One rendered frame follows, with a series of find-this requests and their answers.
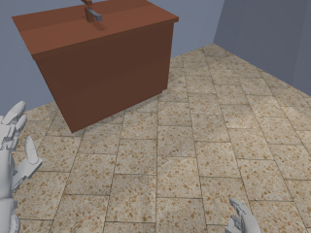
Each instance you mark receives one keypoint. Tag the robot right hand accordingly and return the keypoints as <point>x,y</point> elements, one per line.
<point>247,223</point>

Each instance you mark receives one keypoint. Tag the robot left forearm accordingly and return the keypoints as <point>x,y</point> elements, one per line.
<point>9,221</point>

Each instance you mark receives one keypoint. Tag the robot left hand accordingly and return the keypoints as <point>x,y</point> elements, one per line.
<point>10,127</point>

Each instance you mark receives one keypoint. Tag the counter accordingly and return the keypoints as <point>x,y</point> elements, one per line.
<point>96,69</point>

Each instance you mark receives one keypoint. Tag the tap lever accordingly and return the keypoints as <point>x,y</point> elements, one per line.
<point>95,14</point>

